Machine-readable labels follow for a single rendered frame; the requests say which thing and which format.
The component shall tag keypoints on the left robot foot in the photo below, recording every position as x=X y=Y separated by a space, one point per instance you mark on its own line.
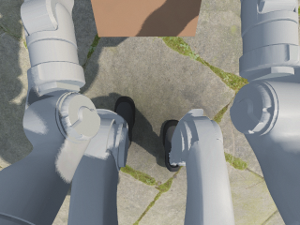
x=125 y=107

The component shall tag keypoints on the robot right forearm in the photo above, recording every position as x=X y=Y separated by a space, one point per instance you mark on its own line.
x=270 y=41

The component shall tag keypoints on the right robot upper arm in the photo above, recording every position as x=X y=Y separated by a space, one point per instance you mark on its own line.
x=268 y=114

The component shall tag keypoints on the carton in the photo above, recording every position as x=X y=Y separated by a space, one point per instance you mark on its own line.
x=146 y=18

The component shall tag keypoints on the left robot upper arm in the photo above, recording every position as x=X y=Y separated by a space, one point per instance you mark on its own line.
x=60 y=128

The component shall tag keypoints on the robot left forearm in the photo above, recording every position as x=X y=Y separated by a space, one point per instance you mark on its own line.
x=52 y=47

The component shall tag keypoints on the left robot shin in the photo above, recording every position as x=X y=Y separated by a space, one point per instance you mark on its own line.
x=103 y=113

